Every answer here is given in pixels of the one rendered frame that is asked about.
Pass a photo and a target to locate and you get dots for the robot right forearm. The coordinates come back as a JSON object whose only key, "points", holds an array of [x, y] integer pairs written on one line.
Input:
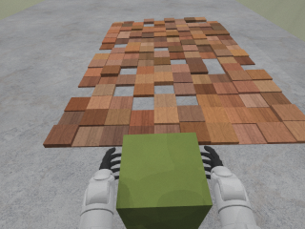
{"points": [[232, 202]]}

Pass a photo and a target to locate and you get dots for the robot right hand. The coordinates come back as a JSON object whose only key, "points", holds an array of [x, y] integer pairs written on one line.
{"points": [[214, 159]]}

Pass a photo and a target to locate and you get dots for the carton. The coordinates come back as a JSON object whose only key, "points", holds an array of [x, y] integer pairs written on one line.
{"points": [[162, 182]]}

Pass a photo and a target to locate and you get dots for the robot left hand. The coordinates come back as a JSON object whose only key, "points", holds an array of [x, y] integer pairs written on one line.
{"points": [[106, 161]]}

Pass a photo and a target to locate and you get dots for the robot left forearm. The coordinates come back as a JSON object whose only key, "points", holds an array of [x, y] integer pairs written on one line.
{"points": [[98, 201]]}

